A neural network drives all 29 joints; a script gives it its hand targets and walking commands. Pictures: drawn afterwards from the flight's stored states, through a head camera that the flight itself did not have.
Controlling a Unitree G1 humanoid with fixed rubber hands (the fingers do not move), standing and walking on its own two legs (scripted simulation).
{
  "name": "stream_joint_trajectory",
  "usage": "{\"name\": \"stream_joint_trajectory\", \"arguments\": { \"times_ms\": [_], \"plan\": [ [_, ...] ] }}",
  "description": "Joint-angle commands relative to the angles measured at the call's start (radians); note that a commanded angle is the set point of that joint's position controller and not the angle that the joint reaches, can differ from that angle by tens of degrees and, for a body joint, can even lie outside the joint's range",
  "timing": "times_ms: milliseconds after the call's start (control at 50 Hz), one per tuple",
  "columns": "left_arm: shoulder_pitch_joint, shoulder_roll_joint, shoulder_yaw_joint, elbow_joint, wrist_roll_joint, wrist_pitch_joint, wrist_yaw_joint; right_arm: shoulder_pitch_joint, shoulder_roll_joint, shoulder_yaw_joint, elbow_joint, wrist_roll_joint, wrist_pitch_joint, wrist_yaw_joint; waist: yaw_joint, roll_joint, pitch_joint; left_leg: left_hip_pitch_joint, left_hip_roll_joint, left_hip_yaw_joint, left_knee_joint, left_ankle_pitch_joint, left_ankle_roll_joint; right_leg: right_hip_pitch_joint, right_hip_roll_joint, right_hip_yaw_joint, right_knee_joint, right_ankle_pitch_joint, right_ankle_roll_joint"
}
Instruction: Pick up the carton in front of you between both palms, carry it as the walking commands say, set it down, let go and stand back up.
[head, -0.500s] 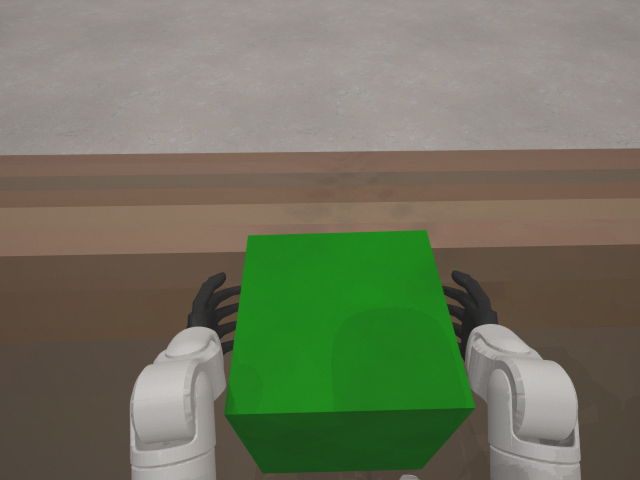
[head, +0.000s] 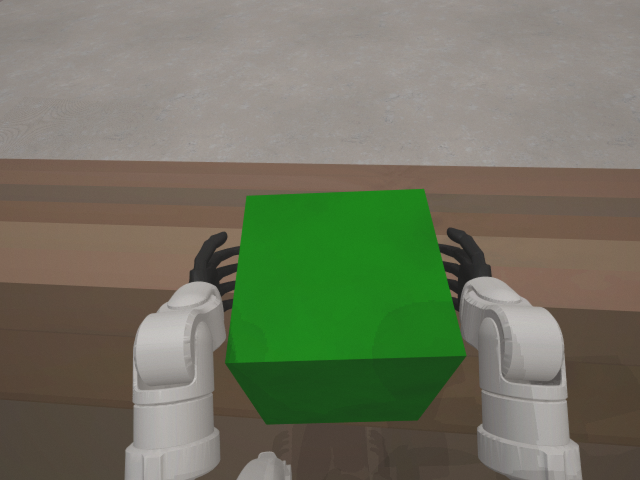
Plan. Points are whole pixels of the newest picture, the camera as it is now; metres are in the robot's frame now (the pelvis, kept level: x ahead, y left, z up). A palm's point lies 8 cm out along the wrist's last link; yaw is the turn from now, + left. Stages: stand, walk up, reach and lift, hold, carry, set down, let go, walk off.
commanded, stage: carry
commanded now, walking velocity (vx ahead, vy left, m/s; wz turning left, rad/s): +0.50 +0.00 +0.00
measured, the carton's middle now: (338, 316) +0.33 +0.01 +0.03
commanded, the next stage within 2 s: none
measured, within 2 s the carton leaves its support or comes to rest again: neither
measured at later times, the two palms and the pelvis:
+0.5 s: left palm (250, 120) +0.70 +0.17 +0.08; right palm (416, 121) +0.68 -0.13 +0.09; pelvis +0.32 +0.04 -0.01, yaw -1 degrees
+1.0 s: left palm (284, 107) +1.00 +0.15 -0.07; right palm (398, 102) +1.02 -0.15 -0.07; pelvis +0.66 -0.03 -0.14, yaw +0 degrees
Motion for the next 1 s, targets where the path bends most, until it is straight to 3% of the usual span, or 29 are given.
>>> {"name": "stream_joint_trajectory", "arguments": {
  "times_ms": [0, 100, 160, 180, 200, 220, 240, 280, 300, 400, 480, 540, 580, 600, 620, 640, 680, 700, 720, 740, 760, 780, 800, 820, 860, 900, 940, 960, 980],
  "plan": [
    [-0.683, -0.819, -0.719, 0.011, -0.441, 0.003, -0.239, -0.688, 0.798, 0.699, 0.028, 0.403, -0.018, 0.185, 0.002, -0.102, -0.283, -0.055, -0.015, 0.044, -0.161, 0.092, 0.002, 0.255, -0.239, 0.210, -0.129, 0.345, -0.126],
    [-0.811, -0.839, -0.628, 0.161, -0.424, 0.019, -0.220, -0.847, 0.825, 0.632, 0.169, 0.439, 0.004, 0.186, 0.017, -0.146, -0.242, 0.107, -0.092, 0.127, -0.444, 0.203, 0.039, 0.271, -0.199, 0.128, -0.065, 0.552, -0.066],
    [-0.885, -0.883, -0.602, 0.218, -0.424, 0.027, -0.215, -0.911, 0.863, 0.584, 0.235, 0.454, 0.009, 0.193, -0.049, -0.140, -0.349, 0.404, -0.167, 0.170, -0.558, 0.165, 0.063, 0.287, -0.154, 0.036, 0.209, 0.751, 0.004],
    [-0.909, -0.899, -0.592, 0.232, -0.425, 0.029, -0.214, -0.922, 0.872, 0.563, 0.249, 0.456, 0.010, 0.196, -0.084, -0.053, -0.431, 0.633, -0.071, 0.049, -0.549, 0.148, 0.065, 0.151, -0.129, 0.048, 0.391, 0.509, 0.020],
    [-0.931, -0.936, -0.590, 0.245, -0.434, 0.034, -0.213, -0.941, 0.856, 0.537, 0.269, 0.444, 0.010, 0.198, -0.103, 0.147, -0.537, 0.866, 0.155, -0.336, -0.547, 0.081, 0.164, -0.100, -0.037, 0.078, 0.681, 0.271, 0.049],
    [-0.956, -0.957, -0.586, 0.244, -0.435, 0.035, -0.211, -0.938, 0.884, 0.534, 0.301, 0.453, 0.007, 0.200, -0.139, 0.345, -0.551, 0.993, 0.231, -0.611, -0.665, 0.141, 0.252, -0.359, 0.100, 0.166, 0.874, -0.218, 0.058],
    [-1.007, -0.989, -0.582, 0.231, -0.437, 0.030, -0.206, -0.960, 0.921, 0.534, 0.285, 0.470, 0.006, 0.206, -0.115, 0.299, -0.529, 1.029, 0.236, -0.539, -0.619, 0.241, 0.257, -0.468, 0.041, 0.252, 0.978, -0.241, 0.031],
    [-1.034, -1.032, -0.571, 0.194, -0.429, 0.026, -0.194, -1.054, 1.017, 0.565, 0.197, 0.512, -0.002, 0.217, -0.115, 0.081, -0.486, 0.931, 0.188, -0.381, -0.580, 0.415, 0.207, -0.494, -0.013, 0.275, 0.889, -0.139, 0.020],
    [-1.036, -1.047, -0.563, 0.171, -0.424, 0.024, -0.187, -1.102, 1.049, 0.577, 0.147, 0.529, -0.002, 0.219, -0.102, 0.058, -0.485, 0.893, 0.173, -0.332, -0.583, 0.426, 0.189, -0.477, -0.031, 0.276, 0.823, -0.104, 0.028],
    [-0.952, -1.049, -0.589, 0.064, -0.378, 0.020, -0.157, -1.068, 1.058, 0.628, 0.011, 0.548, 0.004, 0.211, -0.113, 0.078, -0.520, 0.910, 0.150, -0.228, -0.552, 0.550, 0.202, -0.480, -0.024, 0.231, 0.560, -0.112, 0.050],
    [-0.889, -0.984, -0.641, 0.019, -0.349, 0.016, -0.153, -0.988, 0.991, 0.673, -0.004, 0.526, 0.003, 0.216, -0.129, 0.137, -0.544, 0.982, 0.119, -0.150, -0.460, 0.780, 0.179, -0.534, -0.016, 0.190, 0.558, 0.125, 0.038],
    [-0.872, -0.935, -0.655, 0.052, -0.333, 0.021, -0.169, -0.932, 0.951, 0.687, 0.065, 0.507, 0.000, 0.225, -0.196, 0.085, -0.459, 1.095, 0.029, -0.144, -0.368, 0.627, 0.145, -0.669, 0.004, 0.169, 0.308, 0.386, 0.050],
    [-0.855, -0.893, -0.625, 0.109, -0.317, 0.027, -0.184, -0.910, 0.939, 0.684, 0.133, 0.500, -0.002, 0.234, -0.196, 0.025, -0.365, 0.879, -0.025, -0.087, -0.351, 0.400, 0.134, -0.450, 0.026, 0.146, 0.024, 0.604, 0.049],
    [-0.845, -0.879, -0.610, 0.134, -0.310, 0.031, -0.191, -0.907, 0.938, 0.678, 0.168, 0.503, -0.006, 0.238, -0.184, 0.047, -0.330, 0.734, -0.028, -0.056, -0.347, 0.337, 0.127, -0.292, 0.029, 0.141, -0.026, 0.703, 0.034],
    [-0.846, -0.865, -0.592, 0.161, -0.302, 0.035, -0.196, -0.911, 0.939, 0.667, 0.203, 0.503, -0.009, 0.242, -0.154, 0.074, -0.309, 0.630, -0.023, -0.054, -0.328, 0.264, 0.121, -0.176, 0.024, 0.144, -0.037, 0.763, 0.025],
    [-0.817, -0.855, -0.569, 0.193, -0.290, 0.038, -0.201, -0.929, 0.944, 0.660, 0.231, 0.510, -0.010, 0.247, -0.072, 0.144, -0.367, 0.530, 0.000, -0.031, -0.213, 0.303, 0.109, 0.012, 0.019, 0.118, 0.143, 0.818, 0.008],
    [-0.832, -0.836, -0.530, 0.249, -0.288, 0.037, -0.214, -0.938, 0.962, 0.647, 0.293, 0.507, -0.007, 0.252, 0.070, 0.039, -0.403, 0.450, -0.018, 0.040, 0.129, 0.489, 0.059, 0.249, 0.028, 0.078, 0.075, 0.666, 0.007],
    [-0.822, -0.829, -0.498, 0.293, -0.288, 0.035, -0.224, -0.977, 0.956, 0.620, 0.311, 0.495, -0.007, 0.247, 0.153, -0.130, -0.371, 0.310, -0.092, 0.044, 0.458, 0.202, 0.030, 0.335, -0.029, 0.149, 0.011, 0.555, -0.006],
    [-0.831, -0.823, -0.486, 0.349, -0.296, 0.040, -0.233, -1.008, 0.945, 0.588, 0.335, 0.475, 0.002, 0.240, 0.072, -0.326, -0.306, 0.010, -0.205, 0.000, 0.694, -0.447, 0.020, 0.467, -0.163, 0.306, 0.217, 1.026, -0.049],
    [-0.832, -0.850, -0.485, 0.387, -0.326, 0.042, -0.236, -1.008, 0.927, 0.555, 0.354, 0.451, 0.016, 0.227, 0.002, -0.320, -0.334, -0.067, -0.177, -0.081, 0.642, -0.386, 0.026, 0.462, -0.220, 0.527, 0.202, 1.040, -0.080],
    [-0.910, -0.889, -0.497, 0.366, -0.366, 0.047, -0.245, -1.010, 0.913, 0.527, 0.360, 0.432, 0.019, 0.209, 0.024, -0.184, -0.308, -0.095, -0.138, -0.101, 0.523, -0.323, 0.020, 0.409, -0.244, 0.543, 0.135, 0.853, -0.081],
    [-0.974, -0.930, -0.512, 0.345, -0.404, 0.044, -0.253, -1.007, 0.933, 0.505, 0.350, 0.419, 0.020, 0.195, 0.006, -0.138, -0.395, -0.118, -0.122, -0.113, 0.525, -0.322, 0.011, 0.400, -0.306, 0.701, 0.085, 0.491, -0.171],
    [-1.021, -1.002, -0.540, 0.318, -0.452, 0.035, -0.262, -1.017, 0.940, 0.494, 0.321, 0.409, 0.014, 0.183, -0.010, -0.080, -0.407, -0.113, -0.091, -0.120, 0.489, -0.314, 0.002, 0.338, -0.317, 0.805, 0.056, 0.274, -0.184],
    [-1.093, -1.056, -0.565, 0.270, -0.496, 0.026, -0.269, -1.024, 0.962, 0.495, 0.303, 0.412, 0.002, 0.175, -0.031, -0.010, -0.363, -0.104, -0.067, -0.152, 0.360, -0.184, 0.001, 0.251, -0.292, 0.736, 0.093, 0.343, -0.147],
    [-1.143, -1.117, -0.589, 0.223, -0.546, 0.009, -0.271, -1.026, 1.006, 0.500, 0.266, 0.414, -0.020, 0.165, -0.024, 0.011, -0.356, -0.036, -0.060, -0.130, 0.199, -0.144, -0.016, 0.150, -0.254, 0.643, 0.070, 0.384, -0.120],
    [-1.111, -1.137, -0.602, 0.191, -0.550, -0.010, -0.263, -1.005, 1.040, 0.528, 0.235, 0.420, -0.034, 0.160, 0.012, -0.056, -0.373, -0.027, -0.076, -0.073, 0.084, -0.131, -0.019, 0.173, -0.227, 0.590, 0.063, 0.520, -0.107],
    [-1.038, -1.145, -0.608, 0.176, -0.540, -0.030, -0.257, -0.959, 1.060, 0.553, 0.221, 0.418, -0.055, 0.156, 0.017, -0.080, -0.452, -0.069, -0.070, -0.055, 0.071, 0.064, 0.007, 0.300, -0.182, 0.490, 0.173, 0.768, -0.070],
    [-1.009, -1.155, -0.617, 0.175, -0.535, -0.037, -0.256, -0.934, 1.064, 0.566, 0.223, 0.414, -0.063, 0.155, 0.039, -0.055, -0.452, -0.119, -0.085, -0.042, -0.082, 0.242, 0.014, 0.363, -0.091, 0.404, 0.251, 0.705, -0.034],
    [-0.969, -1.147, -0.625, 0.172, -0.526, -0.045, -0.256, -0.912, 1.070, 0.586, 0.217, 0.412, -0.072, 0.154, 0.061, -0.078, -0.459, -0.138, -0.114, 0.004, -0.130, 0.291, 0.014, 0.418, -0.066, 0.390, 0.280, 0.750, -0.028]
  ]
}}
